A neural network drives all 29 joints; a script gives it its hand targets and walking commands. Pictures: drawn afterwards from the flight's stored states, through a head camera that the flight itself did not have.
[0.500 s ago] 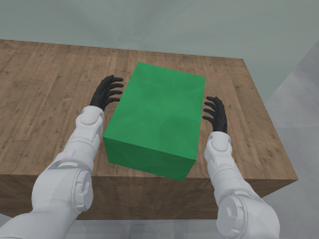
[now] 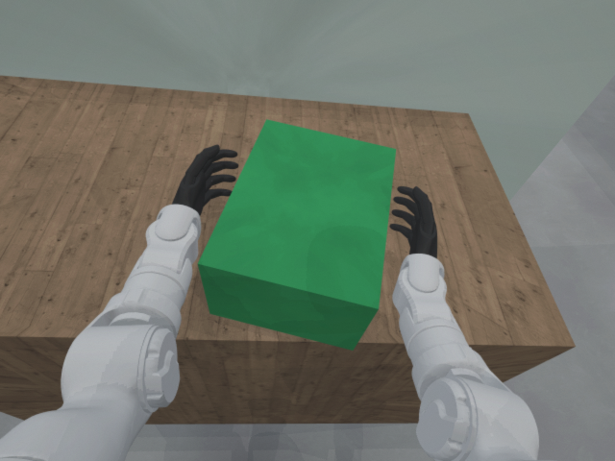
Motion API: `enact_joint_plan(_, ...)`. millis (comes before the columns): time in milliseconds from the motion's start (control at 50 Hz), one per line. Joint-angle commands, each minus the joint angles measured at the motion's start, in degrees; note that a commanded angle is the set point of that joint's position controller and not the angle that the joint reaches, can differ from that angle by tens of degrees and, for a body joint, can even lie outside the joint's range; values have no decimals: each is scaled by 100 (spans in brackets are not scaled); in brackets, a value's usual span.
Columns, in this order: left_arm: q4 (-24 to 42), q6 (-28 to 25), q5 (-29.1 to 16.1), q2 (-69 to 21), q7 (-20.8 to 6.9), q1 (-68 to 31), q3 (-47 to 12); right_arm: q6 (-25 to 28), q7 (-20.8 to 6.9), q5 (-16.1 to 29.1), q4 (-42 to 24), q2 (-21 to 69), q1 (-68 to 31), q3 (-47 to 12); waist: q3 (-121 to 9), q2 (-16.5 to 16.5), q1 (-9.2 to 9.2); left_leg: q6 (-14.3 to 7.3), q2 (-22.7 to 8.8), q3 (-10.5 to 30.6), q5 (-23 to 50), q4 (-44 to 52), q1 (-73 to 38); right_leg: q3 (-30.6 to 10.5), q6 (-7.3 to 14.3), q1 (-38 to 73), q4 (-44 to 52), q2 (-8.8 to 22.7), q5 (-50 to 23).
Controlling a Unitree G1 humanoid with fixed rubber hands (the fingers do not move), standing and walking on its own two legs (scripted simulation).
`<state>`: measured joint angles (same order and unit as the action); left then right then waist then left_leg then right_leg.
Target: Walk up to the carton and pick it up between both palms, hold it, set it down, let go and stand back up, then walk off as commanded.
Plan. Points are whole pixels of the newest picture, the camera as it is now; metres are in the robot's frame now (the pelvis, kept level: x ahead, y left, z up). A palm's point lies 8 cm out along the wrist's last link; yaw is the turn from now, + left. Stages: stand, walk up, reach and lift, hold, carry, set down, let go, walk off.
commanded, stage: reach and lift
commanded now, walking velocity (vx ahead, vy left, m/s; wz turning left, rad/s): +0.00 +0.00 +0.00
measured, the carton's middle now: (307, 227) +0.45 +0.02 +0.00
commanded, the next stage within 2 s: none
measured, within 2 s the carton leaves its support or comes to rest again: leaves its support in 0.66 s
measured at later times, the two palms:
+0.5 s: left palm (191, 201) +0.42 +0.18 +0.07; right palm (420, 247) +0.39 -0.13 +0.06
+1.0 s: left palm (195, 219) +0.39 +0.17 +0.07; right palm (430, 263) +0.36 -0.14 +0.07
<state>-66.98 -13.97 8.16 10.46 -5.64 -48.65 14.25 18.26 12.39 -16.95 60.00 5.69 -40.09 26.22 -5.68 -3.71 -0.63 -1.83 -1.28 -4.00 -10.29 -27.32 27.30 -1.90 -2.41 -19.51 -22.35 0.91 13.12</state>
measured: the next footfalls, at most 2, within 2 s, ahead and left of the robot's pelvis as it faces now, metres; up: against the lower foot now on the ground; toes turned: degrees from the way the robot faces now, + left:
none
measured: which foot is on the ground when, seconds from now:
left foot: down 0.00-1.00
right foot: down 0.00-1.00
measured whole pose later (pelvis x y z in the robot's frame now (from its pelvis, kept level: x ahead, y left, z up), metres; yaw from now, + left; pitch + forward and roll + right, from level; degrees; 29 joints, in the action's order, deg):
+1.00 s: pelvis -0.03 +0.00 +0.00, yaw -1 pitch +8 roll -3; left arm -68.2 -13.5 8.2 8.6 -2.6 -48.2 14.3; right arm 17.9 13.3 -9.4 60.5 5.8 -39.9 25.9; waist -5.7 -3.7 -0.6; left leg -1.8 -2.4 -3.9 -8.3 -27.3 27.5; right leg -1.9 -2.4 -19.2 -21.0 -0.2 10.3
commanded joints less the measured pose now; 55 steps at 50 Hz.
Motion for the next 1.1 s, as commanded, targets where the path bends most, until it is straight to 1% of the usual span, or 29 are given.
enact_joint_plan(0,-399,-15,1022,-3444,-657,-2508,-259,286,-782,-425,-13,3404,-2573,-1394,-2186,662,-95,472,-52,-113,2529,35,-2237,594,281,879,381,-317,-1722)
enact_joint_plan(200,-373,-55,1016,-3508,-632,-2490,-286,362,-750,-375,54,3364,-2627,-1446,-2218,704,-72,500,-71,-101,2695,9,-2300,612,315,743,394,-342,-1692)
enact_joint_plan(360,-287,-250,951,-3663,-527,-2584,-506,626,-765,-351,100,3284,-2786,-1673,-2557,825,-19,555,-117,-45,3315,-27,-2691,639,351,640,467,-394,-1872)
enact_joint_plan(460,-259,-379,858,-3788,-446,-2544,-700,776,-777,-262,154,3259,-2780,-1858,-2795,903,13,600,-151,-6,3720,-55,-2961,649,386,564,521,-429,-1977)
enact_joint_plan(540,-199,-422,759,-3889,-378,-2451,-879,818,-781,-133,116,3225,-2763,-2015,-2910,971,45,639,-179,21,3962,-65,-3168,661,421,460,591,-462,-1932)
enact_joint_plan(600,-153,-425,684,-3939,-330,-2404,-1003,800,-790,-34,41,3178,-2775,-2124,-2944,1007,75,655,-195,30,3986,-46,-3270,665,446,378,652,-481,-1804)
enact_joint_plan(740,91,-371,481,-4006,-221,-2536,-1279,587,-852,202,-370,3083,-3039,-2393,-3089,1032,155,648,-196,33,3590,66,-3312,639,466,275,715,-497,-1423)
enact_joint_plan(880,439,-205,221,-4059,-118,-2904,-1588,159,-955,417,-849,3044,-3421,-2589,-3102,1001,167,568,-171,13,2548,310,-3126,598,443,267,734,-463,-859)
enact_joint_plan(980,902,-50,-94,-4273,21,-3413,-2017,-152,-1061,658,-1311,3067,-3940,-2813,-3343,1079,173,561,-178,127,1871,443,-3132,621,420,119,682,-449,-483)
enact_joint_plan(1020,1163,-17,-225,-4387,87,-3669,-2209,-244,-1106,759,-1446,3103,-4094,-2919,-3528,1144,157,576,-181,190,1760,437,-3196,626,421,46,642,-445,-414)
enact_joint_plan(1080,1519,45,-305,-4486,171,-3898,-2317,-428,-1168,906,-1438,3131,-4104,-3069,-3584,1213,143,588,-171,246,1767,412,-3313,610,434,2,608,-429,-372)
